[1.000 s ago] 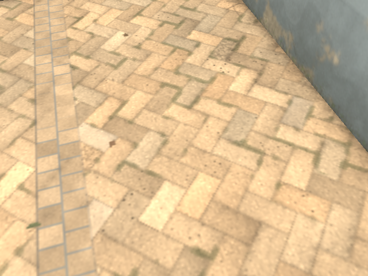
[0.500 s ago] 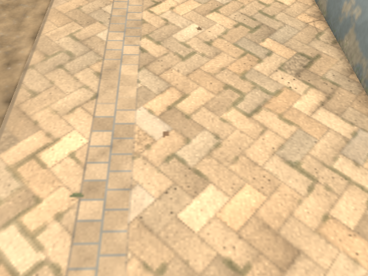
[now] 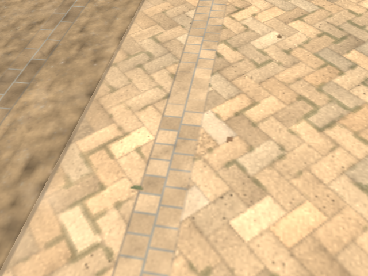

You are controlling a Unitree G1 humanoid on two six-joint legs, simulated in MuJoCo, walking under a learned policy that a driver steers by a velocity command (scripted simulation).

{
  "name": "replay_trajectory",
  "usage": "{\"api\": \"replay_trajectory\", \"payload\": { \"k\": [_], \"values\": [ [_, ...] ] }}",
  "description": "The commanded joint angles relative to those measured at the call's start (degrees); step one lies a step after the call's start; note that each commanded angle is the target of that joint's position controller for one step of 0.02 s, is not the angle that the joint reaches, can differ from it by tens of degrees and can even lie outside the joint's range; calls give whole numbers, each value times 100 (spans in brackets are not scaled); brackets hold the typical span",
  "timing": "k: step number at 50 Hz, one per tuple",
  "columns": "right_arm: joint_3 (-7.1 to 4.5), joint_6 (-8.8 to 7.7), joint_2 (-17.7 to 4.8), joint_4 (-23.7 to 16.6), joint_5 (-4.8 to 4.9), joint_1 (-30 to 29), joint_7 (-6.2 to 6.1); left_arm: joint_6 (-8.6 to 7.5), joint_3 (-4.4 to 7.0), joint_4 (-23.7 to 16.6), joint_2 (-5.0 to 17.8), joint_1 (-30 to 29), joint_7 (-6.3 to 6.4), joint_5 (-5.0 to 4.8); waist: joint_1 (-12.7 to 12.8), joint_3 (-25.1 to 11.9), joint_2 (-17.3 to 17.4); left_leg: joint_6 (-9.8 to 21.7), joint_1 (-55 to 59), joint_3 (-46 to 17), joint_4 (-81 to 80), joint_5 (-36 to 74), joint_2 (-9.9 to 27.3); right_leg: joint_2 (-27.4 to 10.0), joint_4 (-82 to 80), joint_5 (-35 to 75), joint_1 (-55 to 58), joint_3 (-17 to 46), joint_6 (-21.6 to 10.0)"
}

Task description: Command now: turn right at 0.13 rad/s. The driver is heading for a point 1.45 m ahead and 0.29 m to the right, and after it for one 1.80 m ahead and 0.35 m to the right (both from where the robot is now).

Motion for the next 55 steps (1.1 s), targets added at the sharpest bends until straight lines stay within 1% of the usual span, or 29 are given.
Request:
{"api": "replay_trajectory", "payload": {
  "k": [1, 3, 4, 5, 6, 7, 9, 12, 16, 18, 19, 20, 21, 22, 24, 26, 28, 31, 39, 41, 43, 44, 45, 46, 47, 48, 51, 53, 55],
  "values": [
    [-42, -95, -306, -307, 56, 85, -111, 7, 400, -246, 1105, 104, -52, -16, -62, -267, -1302, 125, 3, 421, -1319, 157, -185, -965, -338, 1601, 738, 1527, -876],
    [-22, -229, -325, -267, 9, 367, -176, 31, 434, -226, 1066, 76, -44, -89, -271, -363, -1089, 295, 974, 228, -2335, 1368, 2, -874, -110, 1709, 108, 1610, -581],
    [-52, -307, -523, -325, -78, 452, -213, -2, 391, -289, 872, 50, -44, -128, -316, -570, -699, 437, 1705, -240, -2386, 1499, 550, -792, 90, 1129, -530, 1541, -349],
    [-150, -334, -1023, -390, -126, 251, -245, -35, 282, -522, 439, -102, -75, -175, -192, -481, 568, 857, 1921, -1165, -2417, 1994, 1459, -104, 759, -37, -1419, 763, -23],
    [-175, -329, -968, -355, -67, 265, -223, 5, 297, -572, 540, -342, -43, -77, -423, -349, 1255, 1454, 1318, -1558, -2595, 2723, 2147, 342, 1517, -1589, -1404, 67, 100],
    [-101, -368, -724, -424, -84, 270, -224, 53, 397, -562, 762, -427, -43, -5, -496, -202, 1064, 1781, 1191, -1613, -2675, 3252, 2383, 231, 2555, -2135, -1519, 68, 154],
    [-21, -407, -569, -468, -88, 54, -261, 132, 527, -426, 891, -239, -91, -54, -256, -118, 555, 1740, 1082, -1005, -2608, 3750, 2098, 112, 3502, -1934, -1620, 225, 236],
    [-20, -452, -584, -552, -107, -133, -265, 234, 503, -326, 783, -110, -176, -45, -122, -293, 646, 1416, 1257, -186, -2347, 4156, 1653, 17, 3179, -1585, -1387, 14, 360],
    [-112, -400, -805, -528, -115, 80, -202, 319, 403, -525, 630, -434, -300, -79, -338, -319, 935, 1323, 1209, 51, -2024, 3717, 1727, -23, 1790, -1685, -795, -334, 241],
    [-162, -339, -928, -489, -43, 78, -195, 266, 406, -473, 618, -124, -321, -47, -134, -361, 839, 1114, 953, 230, -1535, 3522, 1675, 123, 703, -953, -138, -534, 124],
    [-170, -309, -916, -418, -31, 234, -194, 184, 415, -409, 690, 72, -297, 14, -38, -394, 504, 844, 607, 458, -1075, 3048, 1497, 221, 0, -291, 406, -408, 66],
    [-134, -292, -725, -462, -68, 354, -172, 90, 525, -413, 1108, 378, -254, 126, 82, -526, -627, 474, -375, 867, 151, 1677, 1142, -577, -603, 233, 1262, 949, -110],
    [46, -266, -252, -926, -71, 44, -177, 54, 737, -616, 2049, 332, -183, 29, 46, -273, -2197, 45, -2048, 997, 1080, -1072, 168, -2186, -851, 2114, 1409, 3294, -891],
    [-33, -217, -584, -916, -98, -281, -245, 72, 784, -476, 1885, 956, -164, -49, 495, -595, -1528, 43, -1824, 138, 1839, -1227, 272, -2270, -854, 2172, 1262, 3399, -1480],
    [-46, -235, -646, -811, -46, -382, -187, 171, 610, -499, 1354, 277, -120, -45, 85, -4, -807, 24, -1906, -15, 1959, -208, 481, -1602, -834, 1023, 676, 2448, -1253],
    [-68, -248, -709, -683, -185, -192, -107, 182, 565, -596, 1227, -181, -111, -69, -93, -251, -860, -41, -1567, 144, 1833, 388, 433, -1010, -898, 657, 521, 1975, -981],
    [-66, -222, -698, -619, -228, -139, -27, 142, 577, -514, 1233, 29, -137, -30, -40, -464, -746, -73, -1567, 194, 1817, 669, 378, -873, -1135, -873, 553, 2094, -1002],
    [-16, -243, -609, -721, -179, -388, 29, 87, 645, -403, 1326, 315, -136, 5, 72, -145, -772, -95, -1932, 216, 1289, 780, 370, -905, -1468, -1952, 576, 2515, -1124],
    [75, -446, -542, -627, -62, -406, 71, -113, 587, -80, 1230, 486, -263, 12, 175, 31, -951, 259, -673, 392, -536, 925, 413, -1006, -1465, -1743, 247, 2411, -1091],
    [67, -496, -555, -589, -16, -219, 60, -139, 577, -6, 1266, 411, -284, 8, 57, 132, -839, 499, 56, 491, -1090, 979, 352, -1049, -1389, -1849, -86, 2330, -984],
    [47, -582, -544, -399, -44, 297, 28, -123, 509, 111, 1144, 442, -272, 3, -232, 143, -425, 687, 1258, 571, -1856, 1068, 108, -852, -899, -1806, -605, 1996, -763],
    [12, -652, -624, -287, -79, 763, -14, -155, 423, 123, 907, 386, -240, 35, -459, 25, -103, 785, 1940, -44, -2158, 787, 404, -600, -102, -1075, -870, 1610, -566],
    [-83, -710, -1135, -281, -167, 1182, -65, -203, 294, -55, 525, 260, -227, -8, -599, -175, 966, 1119, 2427, -1959, -3067, -338, 1626, 0, 1585, -615, -1397, 666, -252],
    [-243, -662, -1581, -144, -39, 1416, -19, -192, 392, -217, 968, 112, -186, 82, -531, 111, 1413, 1754, 2424, -3687, -3543, 39, 2377, 505, 2423, -1654, -2513, 46, -17],
    [-158, -649, -1165, -132, 40, 1313, 36, -143, 457, -123, 1173, 44, -142, 143, -353, 345, 558, 1898, 2293, -3468, -3353, 881, 2295, 141, 2957, -1647, -2653, 251, 28],
    [-101, -675, -931, -181, 32, 1188, 90, -150, 409, -37, 1062, 7, -195, 144, -269, 255, 187, 1871, 2219, -2789, -3078, 1979, 2024, -8, 3132, -1366, -2534, 288, 101],
    [-73, -699, -884, -120, 29, 928, 84, -84, 357, 59, 911, -85, -269, 106, -123, -94, 322, 1581, 1894, -1479, -2822, 4338, 1288, -81, 3095, -873, -1942, 79, 361],
    [-119, -690, -978, -45, 47, 1043, 34, -21, 314, 29, 824, -163, -246, 105, -96, -256, 297, 1587, 1776, -1265, -2580, 5598, 1246, -17, 3126, -788, -1823, 13, 478],
    [-141, -628, -989, 24, 60, 1177, 0, 46, 282, -29, 785, -406, -225, 78, -170, -235, 366, 1565, 1724, -1180, -2449, 5837, 1142, 18, 2852, -643, -1870, -38, 529]
  ]
}}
